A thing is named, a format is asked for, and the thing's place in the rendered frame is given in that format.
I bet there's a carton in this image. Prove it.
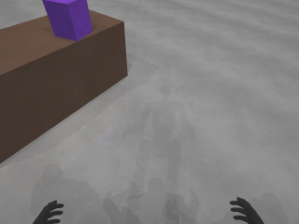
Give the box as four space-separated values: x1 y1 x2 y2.
42 0 93 41

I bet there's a left robot hand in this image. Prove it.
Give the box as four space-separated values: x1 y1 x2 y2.
33 200 64 224

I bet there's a pedestal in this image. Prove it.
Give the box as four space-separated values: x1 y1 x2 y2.
0 9 128 163

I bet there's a right robot hand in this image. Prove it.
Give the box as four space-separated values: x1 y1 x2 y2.
230 197 264 224

